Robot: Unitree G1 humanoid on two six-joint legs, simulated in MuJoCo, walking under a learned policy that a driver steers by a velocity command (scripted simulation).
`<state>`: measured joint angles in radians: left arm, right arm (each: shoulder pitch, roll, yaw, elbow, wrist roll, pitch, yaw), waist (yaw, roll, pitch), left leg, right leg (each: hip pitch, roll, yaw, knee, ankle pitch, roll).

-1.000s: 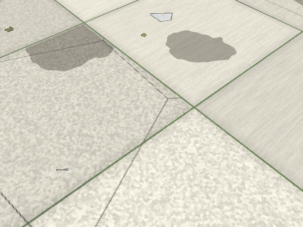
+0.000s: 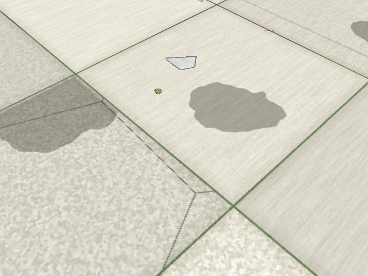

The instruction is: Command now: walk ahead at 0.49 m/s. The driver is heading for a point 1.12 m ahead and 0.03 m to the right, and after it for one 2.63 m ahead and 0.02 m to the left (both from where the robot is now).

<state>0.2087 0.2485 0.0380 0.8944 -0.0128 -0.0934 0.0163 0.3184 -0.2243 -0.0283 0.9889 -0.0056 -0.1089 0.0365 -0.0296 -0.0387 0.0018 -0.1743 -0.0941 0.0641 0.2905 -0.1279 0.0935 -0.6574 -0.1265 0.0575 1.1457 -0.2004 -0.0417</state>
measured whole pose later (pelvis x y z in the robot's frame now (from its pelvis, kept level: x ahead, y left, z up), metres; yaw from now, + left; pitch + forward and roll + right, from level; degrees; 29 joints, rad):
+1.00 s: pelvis +0.55 -0.01 -0.01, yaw +1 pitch +2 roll +0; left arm 0.31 0.25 0.05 0.97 -0.03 -0.10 0.00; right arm 0.15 -0.24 -0.05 0.89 0.00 -0.10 0.03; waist 0.00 -0.03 0.03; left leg -0.37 -0.03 0.06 0.48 -0.15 0.07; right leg -0.38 -0.03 0.03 1.19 -0.38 -0.05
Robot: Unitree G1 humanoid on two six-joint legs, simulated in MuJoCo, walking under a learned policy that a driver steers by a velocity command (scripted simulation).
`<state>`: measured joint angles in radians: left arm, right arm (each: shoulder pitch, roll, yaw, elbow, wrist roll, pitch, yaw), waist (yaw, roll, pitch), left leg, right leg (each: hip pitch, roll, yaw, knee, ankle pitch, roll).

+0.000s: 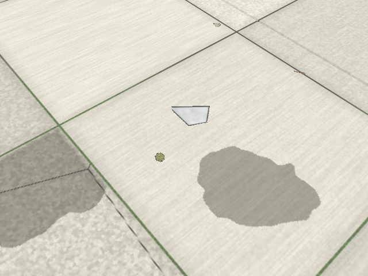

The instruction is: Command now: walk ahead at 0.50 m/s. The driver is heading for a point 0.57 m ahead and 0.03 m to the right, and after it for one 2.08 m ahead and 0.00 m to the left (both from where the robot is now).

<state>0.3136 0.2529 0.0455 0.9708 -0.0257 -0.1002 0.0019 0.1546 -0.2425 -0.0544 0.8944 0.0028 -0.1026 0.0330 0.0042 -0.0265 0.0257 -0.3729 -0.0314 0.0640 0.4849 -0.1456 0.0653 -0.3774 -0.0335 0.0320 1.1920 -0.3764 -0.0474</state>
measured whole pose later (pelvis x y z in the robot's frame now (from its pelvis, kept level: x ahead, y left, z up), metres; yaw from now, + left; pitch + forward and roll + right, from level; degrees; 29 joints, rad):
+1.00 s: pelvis +0.42 -0.05 +0.00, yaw +0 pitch +1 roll -1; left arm 0.18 0.22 0.03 1.01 0.01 -0.03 0.02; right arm 0.12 -0.21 -0.06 0.99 0.00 -0.01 -0.02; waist 0.02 -0.01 0.00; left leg -0.35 0.03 0.00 0.51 -0.18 -0.01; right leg -0.17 0.02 -0.06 0.47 -0.31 -0.02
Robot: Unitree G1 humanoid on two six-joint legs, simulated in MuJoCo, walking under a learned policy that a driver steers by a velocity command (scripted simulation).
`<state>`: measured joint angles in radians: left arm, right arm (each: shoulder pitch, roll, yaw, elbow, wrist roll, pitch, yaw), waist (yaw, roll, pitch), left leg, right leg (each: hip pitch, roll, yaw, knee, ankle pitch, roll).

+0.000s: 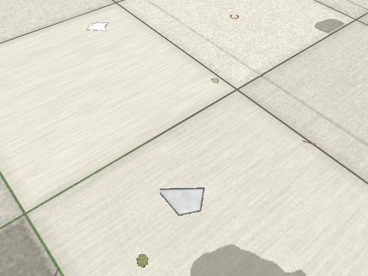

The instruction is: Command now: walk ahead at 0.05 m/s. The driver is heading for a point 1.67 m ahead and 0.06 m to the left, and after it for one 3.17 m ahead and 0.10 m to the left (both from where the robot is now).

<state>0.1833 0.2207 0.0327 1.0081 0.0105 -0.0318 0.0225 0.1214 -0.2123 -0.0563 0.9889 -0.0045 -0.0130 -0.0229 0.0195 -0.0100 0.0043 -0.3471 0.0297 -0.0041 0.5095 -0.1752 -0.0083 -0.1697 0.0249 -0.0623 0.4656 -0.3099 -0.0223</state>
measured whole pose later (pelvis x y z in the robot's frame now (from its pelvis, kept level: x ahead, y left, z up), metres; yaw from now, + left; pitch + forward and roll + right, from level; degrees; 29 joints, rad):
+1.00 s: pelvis +0.01 +0.01 +0.00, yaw +1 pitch -1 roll +0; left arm 0.33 0.16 0.02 1.13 0.01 -0.02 0.04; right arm 0.14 -0.19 -0.04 1.12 0.00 0.01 -0.04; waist 0.00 0.01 0.04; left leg -0.30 -0.01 0.01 0.50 -0.18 0.02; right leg -0.13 -0.01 -0.06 0.49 -0.34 0.00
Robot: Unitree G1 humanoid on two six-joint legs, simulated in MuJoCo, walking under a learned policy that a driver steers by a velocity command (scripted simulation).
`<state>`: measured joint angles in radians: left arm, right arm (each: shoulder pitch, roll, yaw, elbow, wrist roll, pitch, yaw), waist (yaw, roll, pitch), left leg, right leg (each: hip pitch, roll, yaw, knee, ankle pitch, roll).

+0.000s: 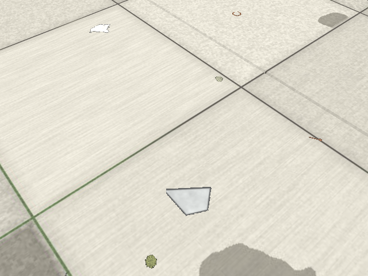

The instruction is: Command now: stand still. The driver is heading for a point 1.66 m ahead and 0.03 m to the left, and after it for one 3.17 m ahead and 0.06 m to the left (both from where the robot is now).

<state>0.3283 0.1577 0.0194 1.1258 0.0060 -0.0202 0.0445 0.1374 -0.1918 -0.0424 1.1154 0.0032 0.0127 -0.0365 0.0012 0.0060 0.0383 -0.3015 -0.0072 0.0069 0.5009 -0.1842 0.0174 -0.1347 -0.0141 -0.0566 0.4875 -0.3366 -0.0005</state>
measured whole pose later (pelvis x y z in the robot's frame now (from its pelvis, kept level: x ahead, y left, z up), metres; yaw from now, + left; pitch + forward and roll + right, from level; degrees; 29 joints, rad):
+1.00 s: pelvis +0.35 -0.01 -0.02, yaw +0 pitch +2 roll +0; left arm 0.04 0.23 0.06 0.89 -0.01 -0.11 -0.04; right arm 0.39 -0.23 -0.04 1.07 0.03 -0.09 0.00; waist -0.03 0.01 0.06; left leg -0.17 0.01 -0.04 1.09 -0.46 0.03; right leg -0.49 0.01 -0.08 0.60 -0.14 -0.08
